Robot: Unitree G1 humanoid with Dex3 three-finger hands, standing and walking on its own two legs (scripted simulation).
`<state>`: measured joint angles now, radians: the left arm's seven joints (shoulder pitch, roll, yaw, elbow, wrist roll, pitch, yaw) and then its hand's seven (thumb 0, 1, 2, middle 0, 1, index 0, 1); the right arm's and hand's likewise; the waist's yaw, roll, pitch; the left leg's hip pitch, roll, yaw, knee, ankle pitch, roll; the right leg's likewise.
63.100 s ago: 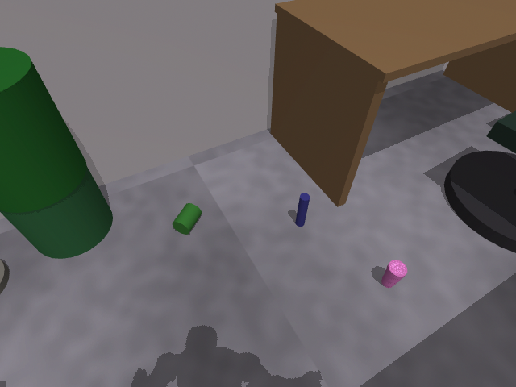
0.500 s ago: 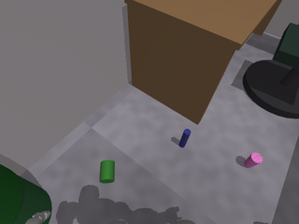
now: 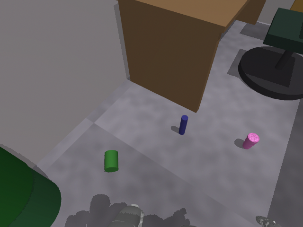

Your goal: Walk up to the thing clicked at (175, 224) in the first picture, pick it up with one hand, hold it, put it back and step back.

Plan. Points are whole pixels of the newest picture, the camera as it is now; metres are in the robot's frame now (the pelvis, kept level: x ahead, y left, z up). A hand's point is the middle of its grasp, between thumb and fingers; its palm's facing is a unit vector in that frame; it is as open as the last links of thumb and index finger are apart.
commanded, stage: step back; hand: left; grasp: from above
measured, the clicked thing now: (111, 161) +0.57 +0.30 -0.72
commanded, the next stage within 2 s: none
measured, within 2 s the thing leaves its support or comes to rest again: neither
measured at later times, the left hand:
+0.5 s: hand out of the picture -0.05 +0.26 -0.15, palm faces +0.01 -0.93 -0.38, open 7.4 cm
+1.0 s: hand out of the picture -0.22 +0.26 -0.15, palm faces +0.08 -0.91 -0.41, open 7.4 cm
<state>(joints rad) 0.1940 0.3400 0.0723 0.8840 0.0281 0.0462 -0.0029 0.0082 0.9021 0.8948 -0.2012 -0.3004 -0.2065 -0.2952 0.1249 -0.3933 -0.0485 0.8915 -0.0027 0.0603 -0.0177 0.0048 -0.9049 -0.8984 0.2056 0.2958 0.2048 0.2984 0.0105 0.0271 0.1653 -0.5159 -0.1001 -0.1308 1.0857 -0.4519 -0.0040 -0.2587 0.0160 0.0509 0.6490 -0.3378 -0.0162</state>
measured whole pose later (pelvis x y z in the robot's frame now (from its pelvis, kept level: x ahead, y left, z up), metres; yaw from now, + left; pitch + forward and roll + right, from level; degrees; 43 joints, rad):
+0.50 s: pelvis -0.15 -0.01 +0.00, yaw +1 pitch -3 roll -1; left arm 0.15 0.40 0.08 0.82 0.01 0.06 0.01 0.01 0.90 0.90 -0.20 -0.30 -0.20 -0.29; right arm 0.11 -0.36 -0.03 0.81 -0.03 0.02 -0.01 0.00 -0.90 -0.90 0.21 0.30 0.21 0.30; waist 0.01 -0.02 0.19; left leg -0.36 0.04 -0.01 0.62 -0.22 0.01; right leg -0.33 0.06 0.10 0.96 -0.52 0.02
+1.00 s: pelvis -0.33 -0.02 -0.01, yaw +6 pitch -4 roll +0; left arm 0.10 0.40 0.07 0.81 0.02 0.07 0.03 0.01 0.90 0.90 -0.20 -0.30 -0.21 -0.30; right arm 0.19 -0.37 -0.04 0.89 -0.04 0.05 0.01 0.01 -0.91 -0.90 0.21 0.30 0.20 0.30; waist -0.01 -0.03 0.21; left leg -0.27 -0.04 -0.03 0.69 -0.36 0.03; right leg -0.48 0.01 0.07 0.94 -0.49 0.00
